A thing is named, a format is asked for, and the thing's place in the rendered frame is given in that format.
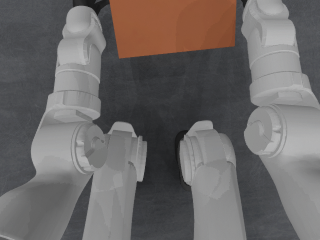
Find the left robot hand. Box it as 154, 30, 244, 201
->
72, 0, 110, 16

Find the robot right thigh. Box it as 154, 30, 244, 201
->
179, 129, 247, 240

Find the left robot forearm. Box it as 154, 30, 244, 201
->
31, 5, 106, 159

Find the robot left thigh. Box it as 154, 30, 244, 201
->
82, 130, 147, 240

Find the left robot upper arm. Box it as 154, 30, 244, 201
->
0, 121, 108, 240

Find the right robot forearm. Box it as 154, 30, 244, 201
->
241, 0, 320, 110

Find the robot thigh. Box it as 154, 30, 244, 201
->
179, 129, 247, 240
82, 130, 147, 240

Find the carton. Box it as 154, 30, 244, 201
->
109, 0, 237, 59

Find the right robot upper arm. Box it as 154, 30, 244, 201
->
244, 103, 320, 240

